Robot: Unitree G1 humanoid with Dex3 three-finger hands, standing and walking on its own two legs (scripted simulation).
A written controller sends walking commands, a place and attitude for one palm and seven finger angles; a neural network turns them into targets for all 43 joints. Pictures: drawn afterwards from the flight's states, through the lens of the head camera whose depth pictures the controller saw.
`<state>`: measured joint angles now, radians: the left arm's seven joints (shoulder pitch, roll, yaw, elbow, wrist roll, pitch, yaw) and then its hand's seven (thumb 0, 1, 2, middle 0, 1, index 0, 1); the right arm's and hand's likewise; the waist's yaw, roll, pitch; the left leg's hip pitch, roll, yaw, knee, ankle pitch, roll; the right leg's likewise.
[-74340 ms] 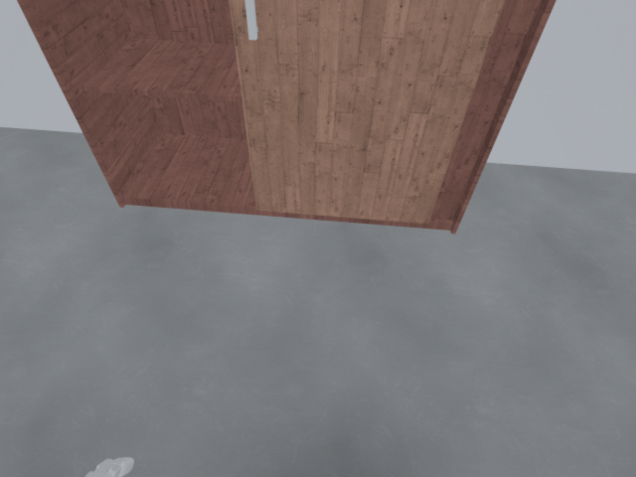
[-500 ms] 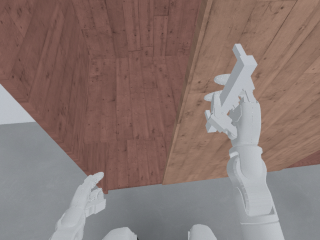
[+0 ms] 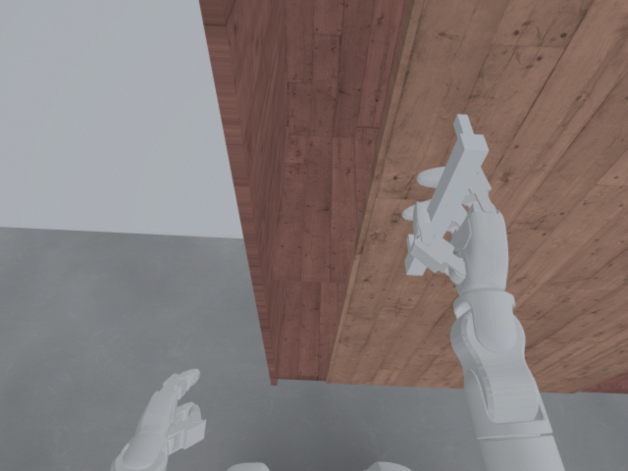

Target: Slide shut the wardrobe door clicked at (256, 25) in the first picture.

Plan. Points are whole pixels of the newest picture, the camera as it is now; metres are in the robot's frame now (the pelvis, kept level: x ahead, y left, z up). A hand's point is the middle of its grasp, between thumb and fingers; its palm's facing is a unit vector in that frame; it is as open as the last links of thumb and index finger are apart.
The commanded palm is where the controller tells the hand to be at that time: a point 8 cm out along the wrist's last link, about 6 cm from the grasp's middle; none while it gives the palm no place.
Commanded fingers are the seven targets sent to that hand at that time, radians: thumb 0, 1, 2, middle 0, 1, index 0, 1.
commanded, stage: step sideways, sliding the door along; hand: right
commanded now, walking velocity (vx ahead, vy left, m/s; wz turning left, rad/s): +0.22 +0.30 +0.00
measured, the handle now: (434, 205) +0.39 -0.12 +0.14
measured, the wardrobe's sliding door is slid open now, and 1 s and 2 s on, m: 0.14 0.00 0.00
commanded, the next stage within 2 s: stop walking and hold the door there in 0.94 s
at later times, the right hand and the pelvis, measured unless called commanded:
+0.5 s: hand (305, 231) +0.34 +0.03 +0.14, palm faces +0.11 +0.99 -0.04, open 6.0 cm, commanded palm +0.31 +0.03 +0.14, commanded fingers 0.00 -0.90 -0.90 0.45 1.40 0.45 1.40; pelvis -0.02 +0.15 +0.00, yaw +1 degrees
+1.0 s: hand (273, 219) +0.35 +0.07 +0.14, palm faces +0.44 +0.90 -0.02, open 6.4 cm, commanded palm +0.30 +0.10 +0.14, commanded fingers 0.00 -0.90 -0.90 0.45 1.40 0.45 1.40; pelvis +0.03 +0.31 +0.00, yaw -4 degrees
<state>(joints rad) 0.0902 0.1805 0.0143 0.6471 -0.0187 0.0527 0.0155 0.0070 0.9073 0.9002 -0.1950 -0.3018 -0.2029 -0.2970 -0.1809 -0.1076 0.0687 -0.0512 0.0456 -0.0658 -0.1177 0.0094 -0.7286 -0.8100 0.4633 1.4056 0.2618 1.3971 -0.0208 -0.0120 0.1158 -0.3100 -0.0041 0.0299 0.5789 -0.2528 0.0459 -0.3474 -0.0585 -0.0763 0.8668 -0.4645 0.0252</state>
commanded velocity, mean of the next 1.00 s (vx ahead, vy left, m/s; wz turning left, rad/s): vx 0.24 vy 0.30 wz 0.01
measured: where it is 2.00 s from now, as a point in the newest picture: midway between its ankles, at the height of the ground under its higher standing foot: outside the picture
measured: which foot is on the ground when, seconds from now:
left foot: down 0.00-0.04, up 0.06-0.28, down 0.30-0.48, up 0.50-0.74, down 0.76-0.90, up 0.92-1.00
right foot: up 0.00-0.02, down 0.04-0.32, up 0.34-0.46, down 0.48-0.76, up 0.78-0.88, down 0.90-1.00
